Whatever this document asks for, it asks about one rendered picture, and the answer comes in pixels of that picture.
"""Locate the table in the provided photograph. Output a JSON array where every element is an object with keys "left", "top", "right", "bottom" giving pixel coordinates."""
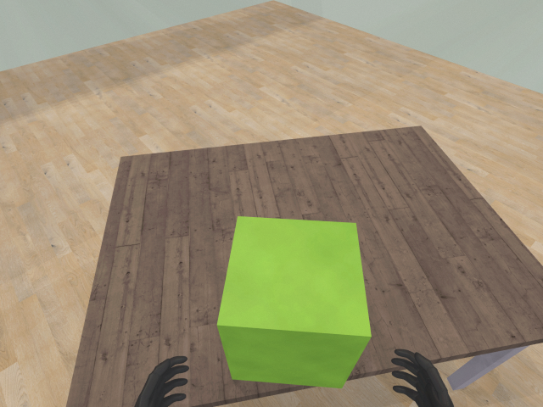
[{"left": 66, "top": 125, "right": 543, "bottom": 407}]

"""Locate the carton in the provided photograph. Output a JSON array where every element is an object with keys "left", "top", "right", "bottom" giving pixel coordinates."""
[{"left": 217, "top": 216, "right": 372, "bottom": 388}]

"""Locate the robot left hand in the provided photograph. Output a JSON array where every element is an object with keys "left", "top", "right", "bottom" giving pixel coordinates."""
[{"left": 134, "top": 356, "right": 189, "bottom": 407}]

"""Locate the robot right hand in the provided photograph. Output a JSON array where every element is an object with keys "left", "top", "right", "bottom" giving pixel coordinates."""
[{"left": 391, "top": 349, "right": 454, "bottom": 407}]

